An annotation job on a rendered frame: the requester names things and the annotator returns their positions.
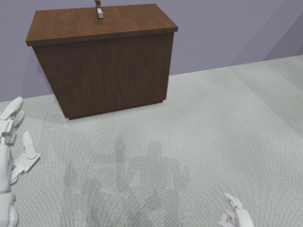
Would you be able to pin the tap lever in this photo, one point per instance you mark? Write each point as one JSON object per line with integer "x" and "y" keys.
{"x": 100, "y": 13}

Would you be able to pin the left robot hand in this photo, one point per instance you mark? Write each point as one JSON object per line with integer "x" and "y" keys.
{"x": 10, "y": 121}

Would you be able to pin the right robot hand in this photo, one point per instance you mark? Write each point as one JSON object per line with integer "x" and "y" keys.
{"x": 240, "y": 218}

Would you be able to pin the counter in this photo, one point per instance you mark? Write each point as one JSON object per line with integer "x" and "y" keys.
{"x": 104, "y": 65}

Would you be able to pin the left robot forearm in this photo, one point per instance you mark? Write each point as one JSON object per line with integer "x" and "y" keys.
{"x": 9, "y": 216}

